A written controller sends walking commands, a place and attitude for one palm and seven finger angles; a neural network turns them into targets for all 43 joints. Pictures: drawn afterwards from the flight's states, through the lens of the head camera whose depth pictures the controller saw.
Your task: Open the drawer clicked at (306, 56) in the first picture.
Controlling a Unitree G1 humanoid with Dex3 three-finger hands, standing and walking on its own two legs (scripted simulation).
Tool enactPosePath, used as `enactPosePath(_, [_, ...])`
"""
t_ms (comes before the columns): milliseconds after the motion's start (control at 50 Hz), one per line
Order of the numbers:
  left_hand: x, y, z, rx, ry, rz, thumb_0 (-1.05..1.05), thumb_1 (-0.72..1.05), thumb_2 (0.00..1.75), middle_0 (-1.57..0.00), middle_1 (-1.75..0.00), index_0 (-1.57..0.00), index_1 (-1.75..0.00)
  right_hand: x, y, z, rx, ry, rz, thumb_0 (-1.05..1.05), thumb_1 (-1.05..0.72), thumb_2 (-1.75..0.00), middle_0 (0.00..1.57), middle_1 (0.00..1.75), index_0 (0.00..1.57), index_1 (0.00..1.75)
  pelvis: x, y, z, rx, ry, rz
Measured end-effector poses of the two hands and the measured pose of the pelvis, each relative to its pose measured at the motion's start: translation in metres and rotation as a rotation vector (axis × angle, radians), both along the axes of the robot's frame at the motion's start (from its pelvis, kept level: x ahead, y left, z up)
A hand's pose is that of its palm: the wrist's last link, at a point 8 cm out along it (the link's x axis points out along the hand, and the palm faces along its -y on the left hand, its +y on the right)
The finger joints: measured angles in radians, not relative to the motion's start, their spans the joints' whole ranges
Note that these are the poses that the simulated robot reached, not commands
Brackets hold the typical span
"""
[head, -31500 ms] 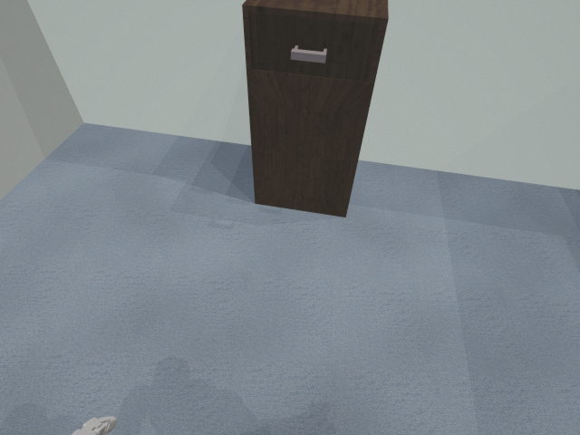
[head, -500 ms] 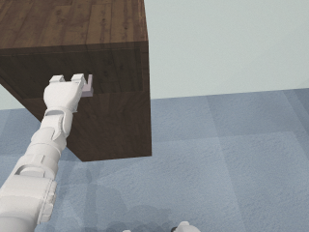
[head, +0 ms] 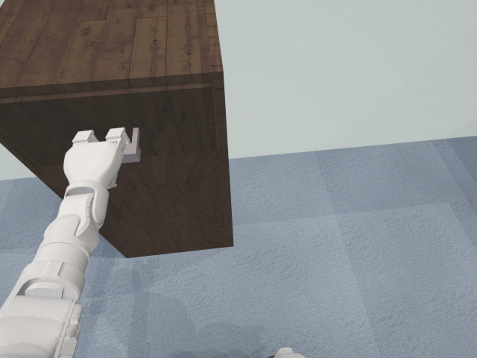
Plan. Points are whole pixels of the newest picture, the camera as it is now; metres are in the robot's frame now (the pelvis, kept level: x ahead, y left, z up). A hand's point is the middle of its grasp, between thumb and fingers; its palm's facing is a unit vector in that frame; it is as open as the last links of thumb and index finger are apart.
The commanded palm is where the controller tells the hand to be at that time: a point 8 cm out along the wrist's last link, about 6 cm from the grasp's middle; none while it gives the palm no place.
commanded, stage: pull the drawer open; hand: left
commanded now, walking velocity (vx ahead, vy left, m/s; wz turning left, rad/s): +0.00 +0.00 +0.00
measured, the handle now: (109, 145) +0.49 +0.24 +0.03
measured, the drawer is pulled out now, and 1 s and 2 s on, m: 0.01 0.07 0.19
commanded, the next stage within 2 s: none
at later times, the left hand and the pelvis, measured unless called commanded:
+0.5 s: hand (105, 195) +0.39 +0.23 +0.01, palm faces -0.02 -0.01 -1.00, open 6.2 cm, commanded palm +0.37 +0.24 +0.07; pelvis +0.01 +0.00 +0.01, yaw +3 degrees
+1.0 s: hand (104, 207) +0.37 +0.23 +0.01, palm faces -0.01 -0.03 -1.00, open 6.2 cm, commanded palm +0.32 +0.24 +0.07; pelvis +0.00 -0.01 +0.01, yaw +0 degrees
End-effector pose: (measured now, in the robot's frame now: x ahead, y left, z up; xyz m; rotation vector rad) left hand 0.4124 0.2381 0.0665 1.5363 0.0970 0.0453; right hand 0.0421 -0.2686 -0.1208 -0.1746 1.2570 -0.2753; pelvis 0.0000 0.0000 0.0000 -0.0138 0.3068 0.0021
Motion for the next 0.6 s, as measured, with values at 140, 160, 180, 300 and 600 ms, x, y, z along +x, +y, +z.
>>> enactPosePath(140, [-0.019,-0.002,-0.002,-0.002,-0.030,-0.001,0.00,0.69,0.79,-0.27,-1.34,-0.31,-1.29,0.026,0.006,0.003,0.018,-0.047,0.018,0.01,-0.91,-0.90,0.20,0.30,0.20,0.30,0.009,0.003,0.003,-0.005,-0.015,0.007])
enactPosePath(160, [-0.022,-0.002,-0.002,-0.002,-0.033,0.001,0.00,0.69,0.79,-0.27,-1.34,-0.31,-1.29,0.032,0.007,0.004,0.020,-0.057,0.024,0.01,-0.91,-0.90,0.20,0.30,0.20,0.30,0.010,0.004,0.004,-0.005,-0.019,0.008])
enactPosePath(180, [-0.024,-0.002,-0.002,-0.002,-0.035,0.002,0.00,0.69,0.79,-0.27,-1.34,-0.31,-1.29,0.037,0.008,0.004,0.022,-0.067,0.031,0.01,-0.91,-0.90,0.20,0.30,0.20,0.30,0.011,0.004,0.004,-0.006,-0.022,0.010])
enactPosePath(300, [-0.040,-0.004,-0.002,-0.003,-0.034,0.015,0.00,0.69,0.79,-0.26,-1.33,-0.32,-1.29,0.074,0.014,0.010,0.029,-0.145,0.074,0.01,-0.91,-0.90,0.20,0.30,0.20,0.30,0.016,0.004,0.007,-0.007,-0.044,0.019])
enactPosePath(600, [-0.037,-0.006,0.001,0.023,0.005,0.023,0.00,0.66,0.81,-0.30,-1.31,-0.34,-1.32,0.088,0.013,0.006,0.021,-0.172,0.137,0.01,-0.91,-0.90,0.21,0.30,0.20,0.30,0.003,-0.008,0.004,0.006,-0.060,0.048])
